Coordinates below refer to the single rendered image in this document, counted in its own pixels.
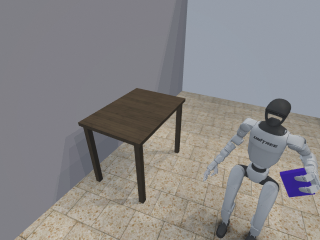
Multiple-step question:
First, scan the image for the right robot upper arm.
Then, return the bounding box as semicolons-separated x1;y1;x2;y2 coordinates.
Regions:
231;118;258;146

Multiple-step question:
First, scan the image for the robot right shin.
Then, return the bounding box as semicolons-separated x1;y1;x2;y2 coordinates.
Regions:
221;204;232;225

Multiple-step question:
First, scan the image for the left robot upper arm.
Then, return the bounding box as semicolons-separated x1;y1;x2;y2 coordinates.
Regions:
286;134;312;163

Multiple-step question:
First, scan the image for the humanoid robot torso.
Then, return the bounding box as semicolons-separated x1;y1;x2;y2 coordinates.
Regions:
245;120;291;185

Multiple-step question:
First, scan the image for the left robot forearm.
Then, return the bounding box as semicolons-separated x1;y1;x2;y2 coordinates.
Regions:
303;152;319;178

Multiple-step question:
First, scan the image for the right robot hand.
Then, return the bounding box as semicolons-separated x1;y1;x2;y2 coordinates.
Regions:
203;160;218;181

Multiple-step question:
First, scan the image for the right robot forearm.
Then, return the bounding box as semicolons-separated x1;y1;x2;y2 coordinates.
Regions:
214;134;236;164

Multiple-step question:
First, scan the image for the left robot hand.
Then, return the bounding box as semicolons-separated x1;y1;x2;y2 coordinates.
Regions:
294;170;320;194

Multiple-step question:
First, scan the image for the table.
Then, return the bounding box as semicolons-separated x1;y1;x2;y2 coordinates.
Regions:
78;88;186;204

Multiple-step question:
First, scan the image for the sponge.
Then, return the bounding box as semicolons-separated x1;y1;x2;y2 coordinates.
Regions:
280;168;315;198

